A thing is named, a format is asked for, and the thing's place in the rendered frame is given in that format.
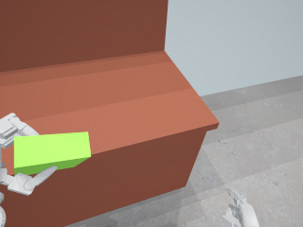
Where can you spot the table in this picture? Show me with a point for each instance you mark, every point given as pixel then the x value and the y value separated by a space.
pixel 97 66

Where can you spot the left robot hand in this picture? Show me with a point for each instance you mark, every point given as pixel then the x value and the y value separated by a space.
pixel 10 127

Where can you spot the sponge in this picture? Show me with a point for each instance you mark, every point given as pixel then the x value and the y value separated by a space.
pixel 35 153

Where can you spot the right robot hand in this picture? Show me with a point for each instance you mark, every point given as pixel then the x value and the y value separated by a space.
pixel 243 216

